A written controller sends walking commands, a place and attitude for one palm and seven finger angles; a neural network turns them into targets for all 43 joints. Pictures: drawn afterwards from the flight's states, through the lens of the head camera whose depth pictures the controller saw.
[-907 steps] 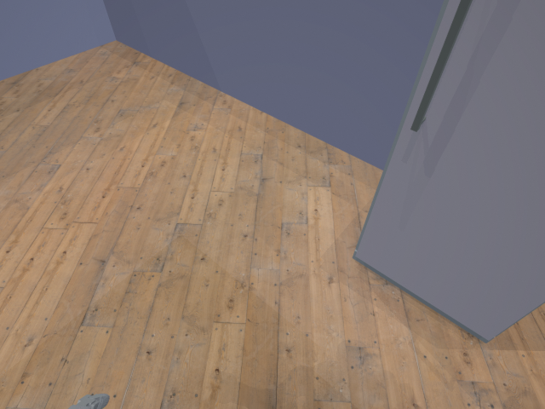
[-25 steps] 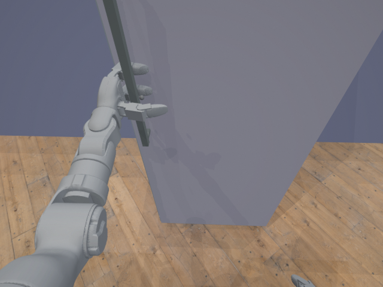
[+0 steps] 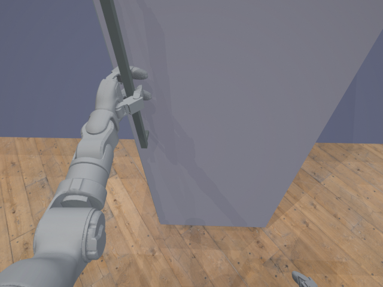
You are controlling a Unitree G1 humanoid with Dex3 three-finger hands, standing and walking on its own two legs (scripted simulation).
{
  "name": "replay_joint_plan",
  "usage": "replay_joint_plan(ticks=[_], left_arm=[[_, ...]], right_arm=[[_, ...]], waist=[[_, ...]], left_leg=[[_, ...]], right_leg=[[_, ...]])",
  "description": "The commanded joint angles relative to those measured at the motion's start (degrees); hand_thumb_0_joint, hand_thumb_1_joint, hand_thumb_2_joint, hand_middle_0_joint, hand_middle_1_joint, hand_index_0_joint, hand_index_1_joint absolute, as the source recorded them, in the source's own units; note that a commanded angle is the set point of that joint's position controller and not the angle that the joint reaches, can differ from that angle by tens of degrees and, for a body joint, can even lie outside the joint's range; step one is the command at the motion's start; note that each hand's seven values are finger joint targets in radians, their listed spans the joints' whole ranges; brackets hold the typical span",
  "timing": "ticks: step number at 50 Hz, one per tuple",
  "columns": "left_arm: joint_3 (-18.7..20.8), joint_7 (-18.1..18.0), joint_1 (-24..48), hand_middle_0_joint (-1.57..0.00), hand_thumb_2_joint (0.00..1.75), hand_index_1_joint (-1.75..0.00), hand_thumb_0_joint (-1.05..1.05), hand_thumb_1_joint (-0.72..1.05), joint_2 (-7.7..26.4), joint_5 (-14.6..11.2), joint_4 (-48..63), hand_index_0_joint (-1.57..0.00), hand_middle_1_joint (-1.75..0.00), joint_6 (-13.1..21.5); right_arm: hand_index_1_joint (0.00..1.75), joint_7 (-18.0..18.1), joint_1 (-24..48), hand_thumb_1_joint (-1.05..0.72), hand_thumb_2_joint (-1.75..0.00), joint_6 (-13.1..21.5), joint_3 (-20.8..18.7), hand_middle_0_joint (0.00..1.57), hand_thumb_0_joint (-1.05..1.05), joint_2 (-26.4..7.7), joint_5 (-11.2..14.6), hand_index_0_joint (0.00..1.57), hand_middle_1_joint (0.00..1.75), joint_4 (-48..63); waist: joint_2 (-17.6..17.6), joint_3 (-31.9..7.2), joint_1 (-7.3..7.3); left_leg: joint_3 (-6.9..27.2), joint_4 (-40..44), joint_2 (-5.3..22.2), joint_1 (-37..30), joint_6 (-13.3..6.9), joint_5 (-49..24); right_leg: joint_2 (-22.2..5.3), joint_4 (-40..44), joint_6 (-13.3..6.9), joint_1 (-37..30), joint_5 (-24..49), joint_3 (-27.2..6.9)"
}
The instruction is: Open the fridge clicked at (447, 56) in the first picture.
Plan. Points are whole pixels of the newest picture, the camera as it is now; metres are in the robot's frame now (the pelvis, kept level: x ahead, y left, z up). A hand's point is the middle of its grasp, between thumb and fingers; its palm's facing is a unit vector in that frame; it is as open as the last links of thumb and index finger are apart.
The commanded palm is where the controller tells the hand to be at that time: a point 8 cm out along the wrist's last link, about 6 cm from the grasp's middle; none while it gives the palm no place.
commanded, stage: grip the handle and tug to test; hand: left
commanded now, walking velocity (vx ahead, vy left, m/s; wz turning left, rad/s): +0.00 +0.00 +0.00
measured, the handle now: (128, 70) +0.49 +0.15 +0.21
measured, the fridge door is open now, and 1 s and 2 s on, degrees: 0 0 28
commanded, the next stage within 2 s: pull the door a little, standing still in 0.62 s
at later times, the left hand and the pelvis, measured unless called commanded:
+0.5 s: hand (141, 100) +0.44 +0.12 +0.17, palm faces -0.01 -1.00 +0.00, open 5.1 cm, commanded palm +0.39 +0.17 +0.17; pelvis +0.01 +0.00 +0.00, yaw -1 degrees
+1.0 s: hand (138, 103) +0.43 +0.12 +0.17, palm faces -0.01 -1.00 +0.01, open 5.3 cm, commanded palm +0.37 +0.17 +0.17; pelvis +0.03 +0.00 +0.00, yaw -1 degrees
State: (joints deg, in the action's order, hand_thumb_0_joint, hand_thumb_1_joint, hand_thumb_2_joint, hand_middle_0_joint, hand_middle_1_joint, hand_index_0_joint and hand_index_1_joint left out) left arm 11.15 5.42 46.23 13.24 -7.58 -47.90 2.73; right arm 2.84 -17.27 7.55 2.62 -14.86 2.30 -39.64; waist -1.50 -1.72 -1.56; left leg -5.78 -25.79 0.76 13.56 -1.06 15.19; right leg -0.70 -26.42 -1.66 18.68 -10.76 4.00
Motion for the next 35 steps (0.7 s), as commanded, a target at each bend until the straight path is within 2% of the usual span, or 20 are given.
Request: replay_joint_plan(ticks=[1,2,3,4,7,8,11,14,16,20,22,23,24,26,29,30,31,33,34,35], left_arm=[[2.1,-0.7,27.7,-0.45,0.90,-1.40,0.00,0.90,9.2,-1.3,14.7,-0.45,-1.40,3.8],[1.0,-0.7,27.8,-0.45,0.90,-1.40,0.00,0.90,8.1,-1.4,14.3,-0.45,-1.40,3.3],[2.1,-1.0,28.5,-0.45,0.90,-1.40,0.00,0.90,10.0,-1.0,14.5,-0.45,-1.40,3.4],[1.4,-1.2,28.9,-0.45,0.90,-1.40,0.00,0.90,9.4,-0.6,15.0,-0.45,-1.40,3.2],[1.2,-1.4,27.9,-0.45,0.90,-1.40,0.00,0.90,8.8,-0.2,16.5,-0.45,-1.40,2.9],[1.8,-1.3,27.0,-0.45,0.90,-1.40,0.00,0.90,9.6,-0.2,16.0,-0.45,-1.40,2.8],[1.4,-0.9,26.9,-0.45,0.90,-1.40,0.00,0.90,8.9,-0.6,16.3,-0.45,-1.40,2.3],[0.7,-0.7,25.4,-0.45,0.90,-1.40,0.00,0.90,7.9,-0.8,18.2,-0.45,-1.40,2.2],[1.5,-0.6,22.5,-0.45,0.90,-1.40,0.00,0.90,7.9,-1.1,19.2,-0.45,-1.40,1.9],[1.6,-0.4,19.3,-0.45,0.90,-1.40,0.00,0.90,7.8,-1.4,23.1,-0.45,-1.40,1.0],[0.9,-0.1,17.4,-0.45,0.90,-1.40,0.00,0.90,6.7,-1.5,25.1,-0.45,-1.40,0.0],[1.6,-0.3,16.4,-0.45,0.90,-1.40,0.00,0.90,7.7,-1.4,26.2,-0.45,-1.40,-0.2],[1.2,-0.3,14.6,-0.45,0.90,-1.40,0.00,0.90,6.6,-1.6,27.6,-0.45,-1.40,-0.7],[1.5,-0.3,12.2,-0.45,0.90,-1.40,0.00,0.90,6.4,-1.9,29.1,-0.45,-1.40,-2.1],[1.7,-0.3,8.9,-0.45,0.90,-1.40,0.00,0.90,6.5,-1.9,32.4,-0.45,-1.40,-3.9],[2.9,-0.3,7.3,-0.45,0.90,-1.40,0.00,0.90,7.4,-2.0,32.6,-0.45,-1.40,-4.8],[2.5,-0.5,8.3,-0.45,0.90,-1.40,0.00,0.90,7.7,-1.8,34.2,-0.45,-1.40,-5.4],[3.0,-0.6,6.8,-0.45,0.90,-1.40,0.00,0.90,8.3,-1.7,33.9,-0.45,-1.40,-6.9],[2.6,-0.7,7.7,-0.45,0.90,-1.40,0.00,0.90,8.0,-1.7,35.3,-0.45,-1.40,-7.4],[2.7,-0.8,6.5,-0.45,0.90,-1.40,0.00,0.90,7.3,-1.8,36.7,-0.45,-1.40,-7.9]], right_arm=[[0.30,0.1,2.1,-0.90,-0.90,2.4,-2.5,0.20,0.00,-6.9,0.3,0.20,0.30,6.8],[0.30,0.1,2.3,-0.90,-0.90,2.3,-2.4,0.20,0.00,-6.9,0.3,0.20,0.30,6.9],[0.30,0.3,2.1,-0.90,-0.90,2.0,-2.5,0.20,0.00,-7.2,0.3,0.20,0.30,6.9],[0.30,0.2,2.4,-0.90,-0.90,2.0,-2.3,0.20,0.00,-6.9,0.2,0.20,0.30,7.0],[0.30,0.1,2.5,-0.90,-0.90,1.8,-2.5,0.20,0.00,-6.7,0.1,0.20,0.30,7.2],[0.30,0.2,2.5,-0.90,-0.90,1.6,-2.5,0.20,0.00,-6.9,0.1,0.20,0.30,7.4],[0.30,0.3,2.9,-0.90,-0.90,1.5,-2.4,0.20,0.00,-6.6,0.2,0.20,0.30,7.4],[0.30,0.2,3.4,-0.90,-0.90,1.4,-2.3,0.20,0.00,-6.5,0.2,0.20,0.30,7.8],[0.30,0.1,3.7,-0.90,-0.90,1.5,-2.4,0.20,0.00,-6.5,0.2,0.20,0.30,8.1],[0.30,-0.1,4.5,-0.90,-0.90,1.1,-2.5,0.20,0.00,-6.5,0.1,0.20,0.30,9.0],[0.30,-0.2,5.0,-0.90,-0.90,1.0,-2.6,0.20,0.00,-6.4,0.3,0.20,0.30,9.4],[0.30,-0.1,5.2,-0.90,-0.90,0.7,-2.7,0.20,0.00,-6.6,0.2,0.20,0.30,9.7],[0.30,-0.3,5.7,-0.90,-0.90,0.7,-2.7,0.20,0.00,-6.3,0.3,0.20,0.30,10.0],[0.30,-0.3,6.1,-0.90,-0.90,0.4,-2.7,0.20,0.00,-6.3,0.3,0.20,0.30,10.1],[0.30,-0.4,6.9,-0.90,-0.90,-0.3,-2.8,0.20,0.00,-6.2,0.2,0.20,0.30,10.8],[0.30,-0.3,7.2,-0.90,-0.90,-0.5,-2.7,0.20,0.00,-6.2,0.2,0.20,0.30,10.8],[0.30,-0.2,7.2,-0.90,-0.90,-0.8,-2.7,0.20,0.00,-6.3,0.1,0.20,0.30,10.8],[0.30,0.0,8.0,-0.90,-0.90,-1.5,-2.6,0.20,0.00,-6.3,0.2,0.20,0.30,11.2],[0.30,0.1,8.1,-0.90,-0.90,-1.8,-2.5,0.20,0.00,-6.2,0.2,0.20,0.30,11.2],[0.30,0.0,8.3,-0.90,-0.90,-1.9,-2.5,0.20,0.00,-5.9,0.0,0.20,0.30,11.5]], waist=[[4.1,-19.1,0.45],[4.7,-18.3,-0.02],[4.9,-18.0,0.03],[3.0,-17.8,0.09],[2.9,-19.8,0.54],[3.7,-19.3,0.65],[3.9,-18.9,0.50],[1.6,-19.6,0.90],[4.2,-20.0,1.66],[3.4,-20.6,2.30],[3.0,-20.6,2.53],[3.6,-20.8,2.87],[2.3,-20.7,3.22],[4.0,-20.3,3.38],[3.1,-20.2,3.81],[4.3,-19.6,4.12],[4.4,-19.9,3.61],[4.0,-18.0,3.80],[2.8,-17.9,3.53],[2.3,-19.2,4.02]], left_leg=[[4.1,2.7,-0.3,-2.8,-0.8,-13.8],[3.8,2.9,-0.4,-2.2,-1.0,-12.4],[3.9,3.1,-0.4,-2.0,-1.0,-11.9],[3.8,3.2,-0.5,-2.1,-1.1,-12.1],[3.6,2.9,-0.5,-3.1,-1.0,-13.7],[3.7,2.9,-0.4,-3.0,-1.1,-14.2],[3.4,3.1,-0.5,-2.6,-1.1,-13.2],[3.4,3.0,-0.5,-3.7,-0.9,-14.5],[3.3,3.0,-0.4,-3.6,-1.0,-15.4],[2.9,3.2,-0.4,-4.0,-1.0,-17.5],[2.6,3.2,-0.3,-4.4,-0.9,-18.5],[2.8,3.2,-0.2,-4.9,-0.9,-19.9],[2.4,3.2,-0.2,-5.2,-0.9,-20.9],[2.3,3.1,-0.1,-5.4,-0.9,-21.2],[2.0,3.3,-0.1,-5.8,-0.8,-22.8],[2.0,3.3,-0.1,-5.3,-0.8,-22.4],[1.8,3.5,-0.2,-5.5,-0.8,-22.4],[1.8,3.5,-0.3,-5.3,-0.8,-21.8],[2.0,3.6,-0.3,-5.4,-0.7,-22.3],[1.9,3.2,-0.4,-6.4,-0.7,-24.0]], right_leg=[[0.7,1.3,-0.6,-12.6,16.3,-3.0],[0.6,1.6,-0.3,-12.4,15.8,-3.2],[0.5,1.8,-0.3,-12.7,15.0,-3.2],[0.4,1.7,-0.4,-12.5,15.2,-3.3],[0.5,1.4,-0.5,-13.5,17.0,-3.4],[0.5,1.5,-0.5,-13.7,17.2,-3.3],[0.4,1.8,-0.5,-14.0,17.0,-3.5],[0.4,1.7,-0.6,-14.1,17.7,-3.4],[0.5,1.4,-0.6,-15.0,18.9,-3.2],[0.4,1.2,-0.6,-16.9,21.6,-3.4],[0.4,1.2,-0.6,-17.0,22.5,-3.3],[0.4,1.1,-0.7,-17.6,23.1,-3.1],[0.4,1.1,-0.7,-17.8,24.2,-3.3],[0.5,1.2,-0.5,-18.0,25.1,-3.1],[0.4,1.1,-0.5,-19.0,26.7,-3.0],[0.4,1.3,-0.5,-19.3,27.0,-3.1],[0.3,1.3,-0.4,-19.7,27.5,-3.1],[0.3,1.6,-0.3,-19.1,26.9,-3.0],[0.2,1.6,-0.4,-19.0,26.9,-2.9],[0.3,1.3,-0.5,-19.5,28.4,-3.1]])
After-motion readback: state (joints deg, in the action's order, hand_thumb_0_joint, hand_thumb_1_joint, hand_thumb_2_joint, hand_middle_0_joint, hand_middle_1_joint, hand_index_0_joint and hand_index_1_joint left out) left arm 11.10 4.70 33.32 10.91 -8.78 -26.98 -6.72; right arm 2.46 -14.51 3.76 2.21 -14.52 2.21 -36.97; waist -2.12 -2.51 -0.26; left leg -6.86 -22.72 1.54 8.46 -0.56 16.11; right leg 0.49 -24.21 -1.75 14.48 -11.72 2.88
